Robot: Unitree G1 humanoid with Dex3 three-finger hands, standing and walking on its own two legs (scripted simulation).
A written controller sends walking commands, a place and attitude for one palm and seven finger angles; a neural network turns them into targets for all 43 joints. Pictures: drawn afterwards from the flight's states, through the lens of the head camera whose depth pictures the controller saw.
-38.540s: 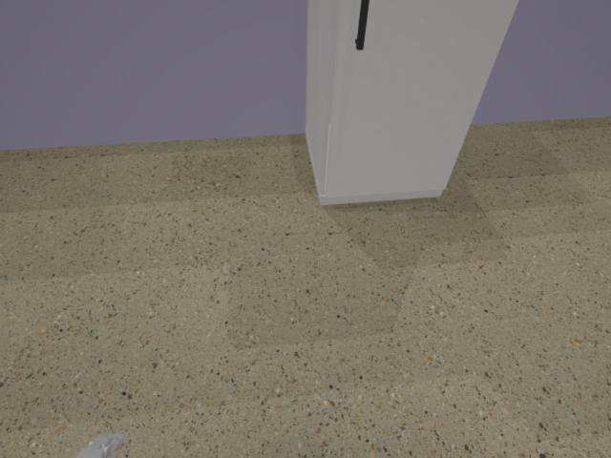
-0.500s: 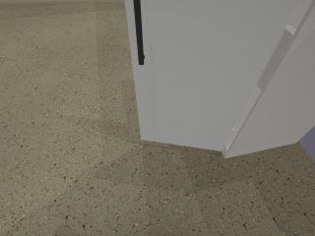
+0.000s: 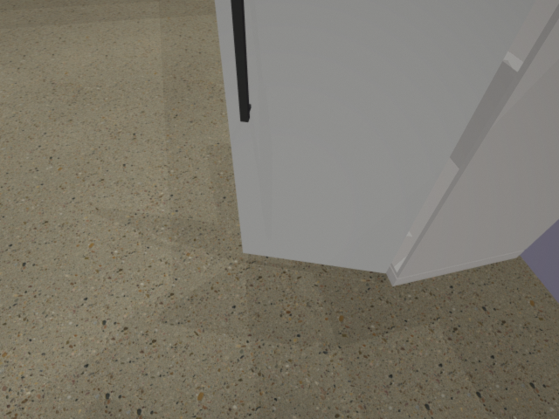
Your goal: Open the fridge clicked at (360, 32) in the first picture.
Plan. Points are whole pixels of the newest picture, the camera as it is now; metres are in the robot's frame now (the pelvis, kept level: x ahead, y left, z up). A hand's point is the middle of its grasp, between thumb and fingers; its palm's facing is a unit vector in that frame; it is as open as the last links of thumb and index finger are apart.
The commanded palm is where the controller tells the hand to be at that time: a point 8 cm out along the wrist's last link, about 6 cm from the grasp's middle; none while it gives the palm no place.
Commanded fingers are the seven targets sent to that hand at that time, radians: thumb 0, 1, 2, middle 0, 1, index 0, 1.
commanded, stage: look to check the result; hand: left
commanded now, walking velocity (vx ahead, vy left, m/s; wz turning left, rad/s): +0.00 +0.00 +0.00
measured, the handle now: (241, 19) +0.76 +0.12 +0.21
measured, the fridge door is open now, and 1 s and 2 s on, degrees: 67 67 67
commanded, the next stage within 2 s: stand and wait in 0.38 s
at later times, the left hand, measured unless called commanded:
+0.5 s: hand out of the picture +0.02 +0.17 -0.18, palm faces -0.02 -0.98 -0.19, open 7.4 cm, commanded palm none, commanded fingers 0.00 0.90 0.90 -0.20 -0.30 -0.20 -0.30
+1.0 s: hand out of the picture +0.01 +0.16 -0.18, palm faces -0.02 -0.98 -0.20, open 7.4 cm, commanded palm none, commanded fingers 0.00 0.90 0.90 -0.20 -0.30 -0.20 -0.30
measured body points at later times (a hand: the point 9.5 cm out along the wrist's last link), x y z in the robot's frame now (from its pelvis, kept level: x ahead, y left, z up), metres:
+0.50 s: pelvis +0.01 +0.00 +0.00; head +0.03 +0.00 +0.45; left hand +0.02 +0.22 -0.16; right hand +0.02 -0.23 -0.16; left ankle +0.00 +0.08 -0.75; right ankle -0.01 -0.13 -0.75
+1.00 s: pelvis +0.01 -0.01 +0.00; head +0.03 -0.01 +0.45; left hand +0.01 +0.22 -0.16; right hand +0.00 -0.23 -0.16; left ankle +0.00 +0.08 -0.75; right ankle -0.01 -0.13 -0.75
